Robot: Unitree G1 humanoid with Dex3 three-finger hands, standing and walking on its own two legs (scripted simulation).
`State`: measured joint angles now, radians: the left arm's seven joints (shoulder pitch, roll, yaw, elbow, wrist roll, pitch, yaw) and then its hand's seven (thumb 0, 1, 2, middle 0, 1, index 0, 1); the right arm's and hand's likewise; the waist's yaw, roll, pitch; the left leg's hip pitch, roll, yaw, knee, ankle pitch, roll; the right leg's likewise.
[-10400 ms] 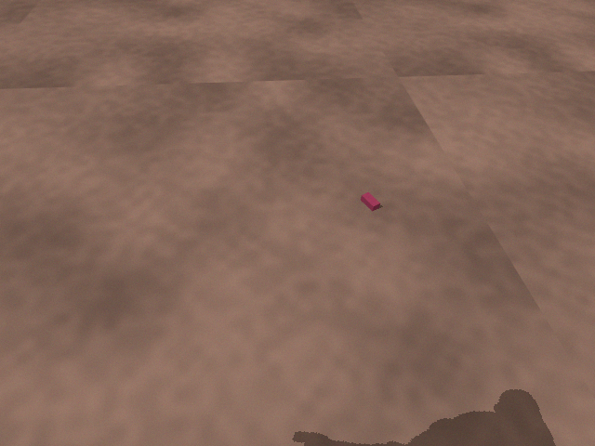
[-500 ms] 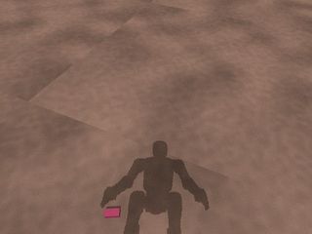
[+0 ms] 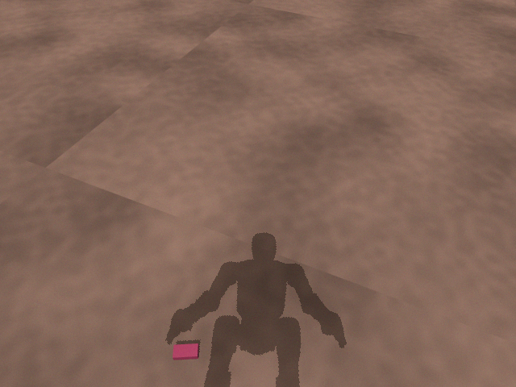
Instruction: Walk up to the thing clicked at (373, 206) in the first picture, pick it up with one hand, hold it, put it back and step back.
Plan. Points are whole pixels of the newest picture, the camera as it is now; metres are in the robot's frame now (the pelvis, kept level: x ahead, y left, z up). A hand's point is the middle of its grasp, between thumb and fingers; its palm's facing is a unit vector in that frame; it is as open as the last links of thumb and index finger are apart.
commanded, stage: stand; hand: left
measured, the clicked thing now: (186, 351) +0.38 +0.23 -0.77
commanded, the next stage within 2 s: walk up in 0.16 s
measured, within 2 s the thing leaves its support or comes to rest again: neither
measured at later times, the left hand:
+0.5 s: hand out of the picture +0.03 +0.22 -0.17, palm faces -0.01 -0.92 -0.40, open 7.3 cm
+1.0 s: hand out of the picture -0.03 +0.21 -0.16, palm faces +0.10 -0.93 -0.35, open 7.4 cm
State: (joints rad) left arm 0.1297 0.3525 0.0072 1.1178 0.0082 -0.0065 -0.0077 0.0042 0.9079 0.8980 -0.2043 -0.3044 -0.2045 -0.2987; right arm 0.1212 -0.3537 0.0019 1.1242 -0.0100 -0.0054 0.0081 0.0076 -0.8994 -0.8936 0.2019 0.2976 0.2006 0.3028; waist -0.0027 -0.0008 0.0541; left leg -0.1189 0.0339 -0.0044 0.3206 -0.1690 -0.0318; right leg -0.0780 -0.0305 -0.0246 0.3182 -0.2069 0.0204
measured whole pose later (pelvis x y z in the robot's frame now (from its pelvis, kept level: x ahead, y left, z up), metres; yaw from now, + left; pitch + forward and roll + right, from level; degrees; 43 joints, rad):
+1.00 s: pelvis -0.07 -0.06 -0.01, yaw +5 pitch -4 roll +0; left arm 0.20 0.36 0.04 1.00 0.01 -0.01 -0.01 0.01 0.91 0.90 -0.21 -0.30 -0.21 -0.30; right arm 0.12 -0.34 -0.02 0.99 -0.01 0.01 0.02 0.01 -0.90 -0.89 0.20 0.30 0.20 0.30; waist 0.03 0.00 0.07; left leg -0.15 0.00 -0.04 0.51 -0.29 -0.01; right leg -0.16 -0.01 -0.06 0.51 -0.29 -0.01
